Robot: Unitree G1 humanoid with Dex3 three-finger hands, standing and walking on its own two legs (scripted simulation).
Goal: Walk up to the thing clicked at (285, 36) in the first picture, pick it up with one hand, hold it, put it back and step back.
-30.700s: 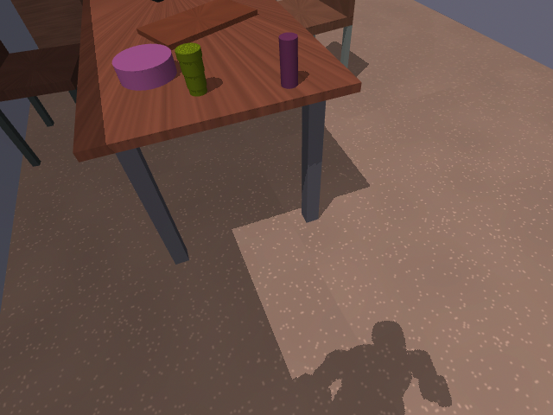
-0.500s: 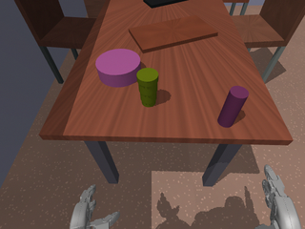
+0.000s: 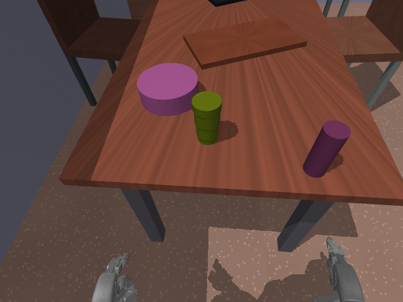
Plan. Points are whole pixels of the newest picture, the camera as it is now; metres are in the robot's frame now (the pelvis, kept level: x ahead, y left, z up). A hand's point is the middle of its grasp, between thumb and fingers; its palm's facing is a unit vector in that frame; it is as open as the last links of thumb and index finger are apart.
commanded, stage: home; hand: right
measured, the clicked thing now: (324, 151) +0.42 -0.23 +0.04
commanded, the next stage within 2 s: stand in 1.98 s
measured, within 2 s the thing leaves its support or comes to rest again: neither
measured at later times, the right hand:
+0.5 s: hand out of the picture +0.07 -0.26 -0.12, palm faces -0.03 +0.92 -0.39, open 17.5 cm
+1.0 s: hand out of the picture +0.02 -0.26 -0.13, palm faces -0.04 +0.94 -0.35, open 17.4 cm
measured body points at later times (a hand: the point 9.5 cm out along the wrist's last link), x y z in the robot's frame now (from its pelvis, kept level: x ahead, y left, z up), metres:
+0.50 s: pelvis -0.02 +0.00 +0.01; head -0.02 +0.01 +0.46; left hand +0.08 +0.30 -0.11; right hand +0.07 -0.31 -0.10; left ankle +0.00 +0.12 -0.72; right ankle -0.02 -0.13 -0.72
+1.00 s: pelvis -0.03 +0.00 +0.02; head -0.03 +0.00 +0.47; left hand +0.02 +0.29 -0.11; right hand +0.02 -0.31 -0.11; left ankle +0.00 +0.12 -0.72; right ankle -0.02 -0.13 -0.72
